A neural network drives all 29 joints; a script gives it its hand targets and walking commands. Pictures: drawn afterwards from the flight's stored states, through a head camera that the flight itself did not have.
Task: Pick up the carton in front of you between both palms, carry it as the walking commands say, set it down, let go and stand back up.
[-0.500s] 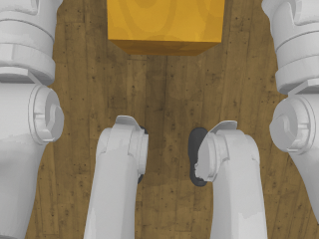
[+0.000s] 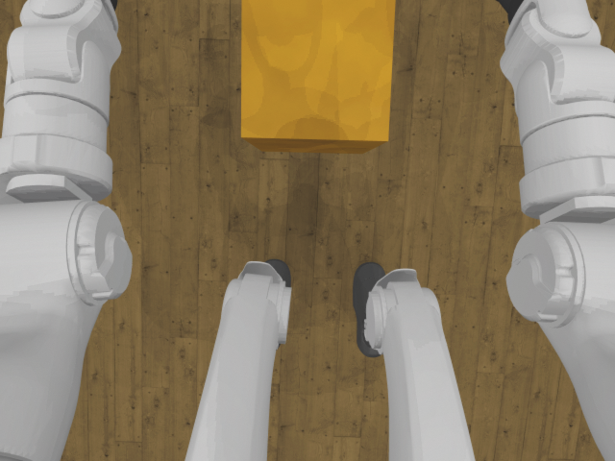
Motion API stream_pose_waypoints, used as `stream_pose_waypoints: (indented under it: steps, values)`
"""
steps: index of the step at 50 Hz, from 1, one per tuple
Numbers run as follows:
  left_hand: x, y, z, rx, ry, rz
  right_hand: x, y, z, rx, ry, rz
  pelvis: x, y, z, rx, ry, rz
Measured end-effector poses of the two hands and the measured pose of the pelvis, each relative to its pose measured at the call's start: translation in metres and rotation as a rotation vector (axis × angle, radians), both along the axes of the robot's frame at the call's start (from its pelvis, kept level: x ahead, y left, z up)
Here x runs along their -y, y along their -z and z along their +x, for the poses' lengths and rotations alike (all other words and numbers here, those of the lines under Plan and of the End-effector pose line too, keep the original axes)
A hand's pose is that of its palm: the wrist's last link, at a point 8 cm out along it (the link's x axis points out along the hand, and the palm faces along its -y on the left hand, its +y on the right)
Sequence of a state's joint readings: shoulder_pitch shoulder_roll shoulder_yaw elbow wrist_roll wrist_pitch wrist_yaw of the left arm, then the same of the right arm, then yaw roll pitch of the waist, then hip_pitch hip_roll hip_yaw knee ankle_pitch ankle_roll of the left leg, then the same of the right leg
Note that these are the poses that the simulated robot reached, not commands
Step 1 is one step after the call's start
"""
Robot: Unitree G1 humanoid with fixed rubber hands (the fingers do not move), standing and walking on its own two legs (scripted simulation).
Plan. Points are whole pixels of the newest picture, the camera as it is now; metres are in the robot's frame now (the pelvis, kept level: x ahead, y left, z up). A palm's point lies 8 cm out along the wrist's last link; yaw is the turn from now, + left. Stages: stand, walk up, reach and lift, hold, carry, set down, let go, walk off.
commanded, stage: set down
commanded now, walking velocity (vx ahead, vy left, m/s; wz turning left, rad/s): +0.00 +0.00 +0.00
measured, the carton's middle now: (314, 88) +0.56 +0.04 -0.41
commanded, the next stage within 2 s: let go in 0.26 s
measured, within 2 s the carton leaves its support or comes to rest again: neither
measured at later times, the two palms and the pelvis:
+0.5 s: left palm out of the picture +0.52 +0.25 +0.02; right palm out of the picture +0.53 -0.17 +0.01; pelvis +0.04 +0.00 +0.13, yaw +1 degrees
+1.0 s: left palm out of the picture +0.34 +0.24 +0.13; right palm out of the picture +0.35 -0.22 +0.12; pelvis +0.08 -0.01 +0.22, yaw +1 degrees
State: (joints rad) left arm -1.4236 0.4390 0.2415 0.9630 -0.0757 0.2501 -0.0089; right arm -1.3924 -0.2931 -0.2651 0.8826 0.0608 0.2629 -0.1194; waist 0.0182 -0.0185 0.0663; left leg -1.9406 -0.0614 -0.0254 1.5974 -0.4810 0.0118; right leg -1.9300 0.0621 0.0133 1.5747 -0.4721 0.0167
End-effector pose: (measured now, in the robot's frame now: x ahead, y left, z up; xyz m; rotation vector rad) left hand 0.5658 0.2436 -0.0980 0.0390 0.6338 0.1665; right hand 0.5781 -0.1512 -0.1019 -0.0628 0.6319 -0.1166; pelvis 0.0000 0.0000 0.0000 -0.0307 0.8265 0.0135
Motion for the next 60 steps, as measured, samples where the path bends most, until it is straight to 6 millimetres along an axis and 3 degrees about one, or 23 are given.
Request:
stream_pose_waypoints:
  steps: [12, 21, 27, 34, 40, 53, 60]
  values:
    - [0.001, -0.075, -0.001, 0.004, 0.011, -0.005, 0.004, -0.074, -0.004, 0.003, -0.002, 0.003, 0.000, -0.070, 0.012, 0.000, -0.001, 0.006]
    - [0.001, -0.107, -0.017, -0.043, 0.048, 0.045, 0.009, -0.106, -0.021, -0.037, -0.036, -0.051, -0.001, -0.114, 0.024, 0.020, -0.003, 0.009]
    - [-0.002, -0.123, -0.058, -0.098, 0.077, 0.090, 0.020, -0.123, -0.061, -0.091, -0.072, -0.101, -0.001, -0.144, 0.041, 0.073, -0.004, 0.011]
    - [-0.004, -0.155, -0.106, -0.115, 0.083, 0.092, 0.033, -0.155, -0.107, -0.113, -0.088, -0.100, -0.001, -0.171, 0.059, 0.157, -0.007, 0.018]
    - [-0.001, -0.183, -0.146, -0.121, 0.083, 0.089, 0.045, -0.183, -0.146, -0.116, -0.094, -0.095, 0.002, -0.188, 0.070, 0.240, -0.008, 0.023]
    - [0.010, -0.236, -0.250, -0.151, 0.099, 0.081, 0.075, -0.238, -0.253, -0.151, -0.088, -0.085, 0.007, -0.222, 0.086, 0.541, -0.006, 0.035]
    - [0.012, -0.259, -0.292, -0.159, 0.094, 0.079, 0.082, -0.261, -0.292, -0.157, -0.090, -0.082, 0.008, -0.235, 0.098, 0.717, -0.009, 0.039]
